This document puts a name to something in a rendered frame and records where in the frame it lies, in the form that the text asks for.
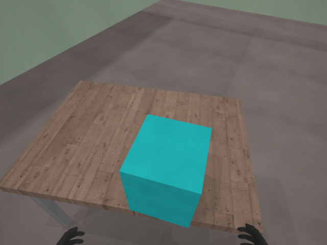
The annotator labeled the robot left hand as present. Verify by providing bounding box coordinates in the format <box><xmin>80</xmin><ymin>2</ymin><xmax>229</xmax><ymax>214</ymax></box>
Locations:
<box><xmin>56</xmin><ymin>227</ymin><xmax>85</xmax><ymax>245</ymax></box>

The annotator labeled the table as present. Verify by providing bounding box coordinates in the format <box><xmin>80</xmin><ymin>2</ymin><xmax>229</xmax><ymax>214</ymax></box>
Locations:
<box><xmin>0</xmin><ymin>81</ymin><xmax>264</xmax><ymax>236</ymax></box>

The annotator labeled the robot right hand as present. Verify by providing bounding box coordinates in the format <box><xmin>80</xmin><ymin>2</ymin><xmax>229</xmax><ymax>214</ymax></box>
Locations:
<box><xmin>237</xmin><ymin>224</ymin><xmax>268</xmax><ymax>245</ymax></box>

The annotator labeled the carton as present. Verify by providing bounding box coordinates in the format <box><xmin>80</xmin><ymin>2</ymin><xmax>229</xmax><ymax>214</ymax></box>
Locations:
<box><xmin>119</xmin><ymin>114</ymin><xmax>212</xmax><ymax>228</ymax></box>

